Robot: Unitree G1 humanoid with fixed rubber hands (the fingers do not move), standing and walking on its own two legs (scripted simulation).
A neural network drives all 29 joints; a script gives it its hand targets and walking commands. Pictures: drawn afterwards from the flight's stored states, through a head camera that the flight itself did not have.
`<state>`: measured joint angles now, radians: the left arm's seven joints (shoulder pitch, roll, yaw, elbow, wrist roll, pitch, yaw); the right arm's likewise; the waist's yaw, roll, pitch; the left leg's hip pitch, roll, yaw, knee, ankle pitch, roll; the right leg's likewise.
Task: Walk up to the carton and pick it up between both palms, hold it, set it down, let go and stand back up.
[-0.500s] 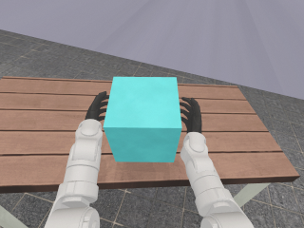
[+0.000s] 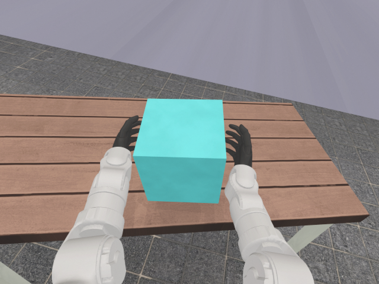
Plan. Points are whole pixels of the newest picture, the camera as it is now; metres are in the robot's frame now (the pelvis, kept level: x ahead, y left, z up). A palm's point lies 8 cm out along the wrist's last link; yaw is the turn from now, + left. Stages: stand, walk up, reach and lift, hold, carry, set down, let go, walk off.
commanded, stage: set down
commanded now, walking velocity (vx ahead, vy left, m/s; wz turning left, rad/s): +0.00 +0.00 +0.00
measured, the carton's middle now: (183, 152) +0.41 -0.03 +0.06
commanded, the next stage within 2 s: none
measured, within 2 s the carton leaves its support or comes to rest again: rests again in 1.24 s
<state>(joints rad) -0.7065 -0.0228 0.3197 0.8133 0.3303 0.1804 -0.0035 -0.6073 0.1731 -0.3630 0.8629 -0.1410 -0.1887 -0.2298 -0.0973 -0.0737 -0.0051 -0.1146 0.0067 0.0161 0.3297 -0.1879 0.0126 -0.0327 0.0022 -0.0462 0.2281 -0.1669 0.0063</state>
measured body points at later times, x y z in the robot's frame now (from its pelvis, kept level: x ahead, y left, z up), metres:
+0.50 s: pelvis +0.01 +0.00 +0.00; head +0.04 +0.04 +0.45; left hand +0.45 +0.10 +0.05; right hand +0.38 -0.16 +0.08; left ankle -0.01 +0.11 -0.75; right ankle -0.03 -0.12 -0.75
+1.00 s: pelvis +0.02 +0.00 -0.01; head +0.08 +0.05 +0.44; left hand +0.47 +0.09 +0.02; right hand +0.39 -0.17 +0.04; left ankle -0.01 +0.11 -0.75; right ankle -0.03 -0.12 -0.75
